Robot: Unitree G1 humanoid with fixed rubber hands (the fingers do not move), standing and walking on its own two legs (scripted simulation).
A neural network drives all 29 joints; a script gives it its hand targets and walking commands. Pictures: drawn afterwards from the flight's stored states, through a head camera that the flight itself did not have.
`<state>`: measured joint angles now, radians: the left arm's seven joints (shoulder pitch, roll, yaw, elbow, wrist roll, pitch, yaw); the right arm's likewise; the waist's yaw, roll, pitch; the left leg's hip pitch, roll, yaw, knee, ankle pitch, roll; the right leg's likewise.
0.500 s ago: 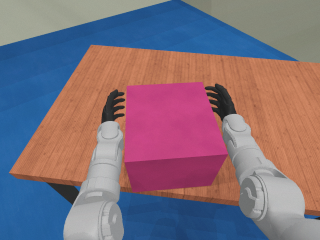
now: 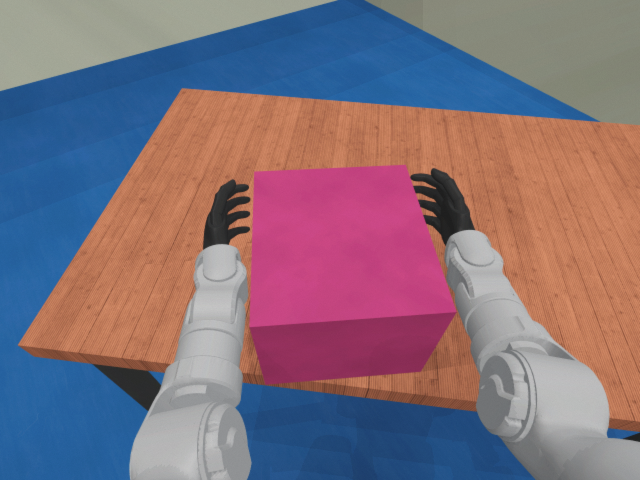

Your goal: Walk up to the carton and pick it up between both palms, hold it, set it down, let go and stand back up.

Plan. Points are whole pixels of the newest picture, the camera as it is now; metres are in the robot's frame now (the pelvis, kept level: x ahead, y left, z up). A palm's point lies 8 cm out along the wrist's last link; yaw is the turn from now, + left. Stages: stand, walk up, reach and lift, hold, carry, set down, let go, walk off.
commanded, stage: set down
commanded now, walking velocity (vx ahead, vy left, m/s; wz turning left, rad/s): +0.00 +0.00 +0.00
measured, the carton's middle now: (337, 271) +0.37 +0.02 +0.02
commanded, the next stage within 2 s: none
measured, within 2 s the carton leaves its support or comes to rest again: neither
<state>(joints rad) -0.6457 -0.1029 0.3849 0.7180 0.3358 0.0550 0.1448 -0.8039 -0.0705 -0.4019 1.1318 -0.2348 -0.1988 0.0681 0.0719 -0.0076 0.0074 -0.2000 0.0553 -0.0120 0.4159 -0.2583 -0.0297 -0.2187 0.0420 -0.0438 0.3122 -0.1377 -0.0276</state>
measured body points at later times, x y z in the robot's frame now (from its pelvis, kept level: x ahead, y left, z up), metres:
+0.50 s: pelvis +0.00 -0.01 +0.00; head +0.05 +0.00 +0.45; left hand +0.39 +0.19 +0.04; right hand +0.45 -0.12 +0.06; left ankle -0.03 +0.13 -0.75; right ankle +0.01 -0.10 -0.75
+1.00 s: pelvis -0.01 -0.02 +0.00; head +0.04 -0.01 +0.45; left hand +0.34 +0.20 +0.04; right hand +0.41 -0.16 +0.04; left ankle -0.03 +0.13 -0.75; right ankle +0.01 -0.10 -0.75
